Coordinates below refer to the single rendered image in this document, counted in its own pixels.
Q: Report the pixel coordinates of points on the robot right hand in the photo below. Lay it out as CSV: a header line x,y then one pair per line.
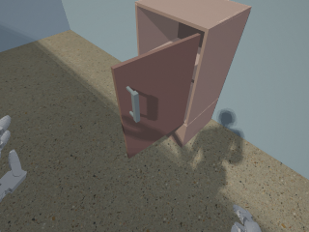
x,y
249,225

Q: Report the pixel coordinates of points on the cupboard door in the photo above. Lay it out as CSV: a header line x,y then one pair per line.
x,y
162,78

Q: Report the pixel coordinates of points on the handle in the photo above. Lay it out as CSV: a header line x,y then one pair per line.
x,y
135,113

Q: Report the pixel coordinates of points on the robot left hand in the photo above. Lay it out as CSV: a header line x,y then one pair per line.
x,y
12,179

